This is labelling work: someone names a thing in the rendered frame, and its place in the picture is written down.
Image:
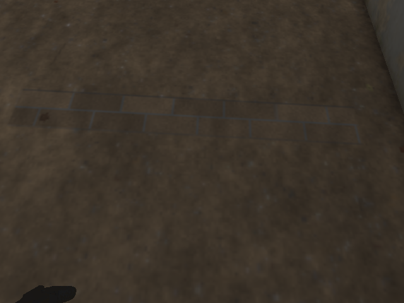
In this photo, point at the left robot hand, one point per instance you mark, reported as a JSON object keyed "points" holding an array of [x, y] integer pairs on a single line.
{"points": [[53, 294]]}

